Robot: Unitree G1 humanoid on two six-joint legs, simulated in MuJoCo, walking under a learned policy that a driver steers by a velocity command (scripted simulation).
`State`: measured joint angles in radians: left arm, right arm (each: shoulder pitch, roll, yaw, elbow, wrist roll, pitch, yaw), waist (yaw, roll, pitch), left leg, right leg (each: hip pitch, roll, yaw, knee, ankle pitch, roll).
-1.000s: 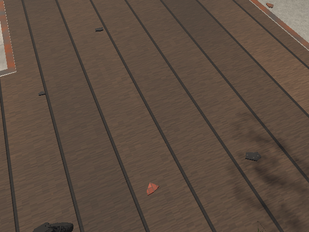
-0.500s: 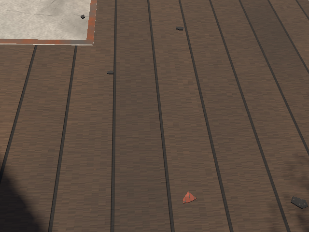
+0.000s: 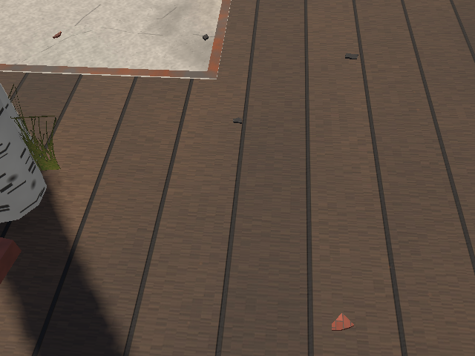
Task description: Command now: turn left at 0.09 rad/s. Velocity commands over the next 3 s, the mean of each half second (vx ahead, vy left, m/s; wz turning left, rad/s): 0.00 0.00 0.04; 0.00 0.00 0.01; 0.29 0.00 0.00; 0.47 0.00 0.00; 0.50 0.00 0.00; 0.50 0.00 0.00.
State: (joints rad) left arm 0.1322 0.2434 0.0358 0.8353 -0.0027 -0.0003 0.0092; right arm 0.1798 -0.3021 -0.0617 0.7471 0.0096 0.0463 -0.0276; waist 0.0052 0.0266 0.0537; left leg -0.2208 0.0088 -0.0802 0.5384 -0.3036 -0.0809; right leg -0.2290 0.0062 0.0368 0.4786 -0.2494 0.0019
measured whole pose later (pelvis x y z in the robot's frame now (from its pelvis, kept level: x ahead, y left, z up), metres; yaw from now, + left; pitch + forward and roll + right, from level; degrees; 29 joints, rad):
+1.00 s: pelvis +0.00 +0.02 +0.00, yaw -1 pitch -2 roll +0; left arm 0.20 0.24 0.02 1.12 0.00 0.01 0.05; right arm 0.25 -0.23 -0.01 1.01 0.00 -0.01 -0.03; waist 0.01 0.00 0.04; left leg -0.16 -0.02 -0.05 0.49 -0.29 0.00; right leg -0.20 -0.03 0.06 0.48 -0.25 0.05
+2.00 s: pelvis +0.41 +0.04 +0.01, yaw -1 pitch +0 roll +2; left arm 0.13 0.27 0.06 0.88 -0.01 -0.09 0.01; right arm 0.35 -0.24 -0.04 1.01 0.00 -0.10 0.01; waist -0.06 -0.04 0.01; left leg -0.05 -0.08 0.06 0.21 -0.17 0.07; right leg -0.69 -0.15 0.04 0.81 -0.02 -0.01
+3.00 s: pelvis +0.99 +0.03 +0.01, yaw -1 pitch +1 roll +1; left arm 0.19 0.28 0.07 0.91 -0.02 -0.08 0.01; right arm 0.28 -0.24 -0.06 0.97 0.00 -0.10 0.03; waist -0.04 -0.04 0.02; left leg -0.17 -0.06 0.06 0.30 -0.15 0.08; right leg -0.61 -0.13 0.03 1.03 -0.22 -0.03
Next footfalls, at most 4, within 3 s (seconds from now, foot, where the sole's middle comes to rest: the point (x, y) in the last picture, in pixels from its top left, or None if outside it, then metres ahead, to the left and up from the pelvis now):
0.02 left None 0.02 0.14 -0.78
1.68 left None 0.42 0.12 -0.78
2.20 right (294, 271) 0.73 -0.12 -0.78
2.76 left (222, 190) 1.04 0.11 -0.78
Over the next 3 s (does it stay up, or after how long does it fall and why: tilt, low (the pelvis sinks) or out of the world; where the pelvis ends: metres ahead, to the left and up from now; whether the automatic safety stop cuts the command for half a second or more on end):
stays up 0.99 0.03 0.01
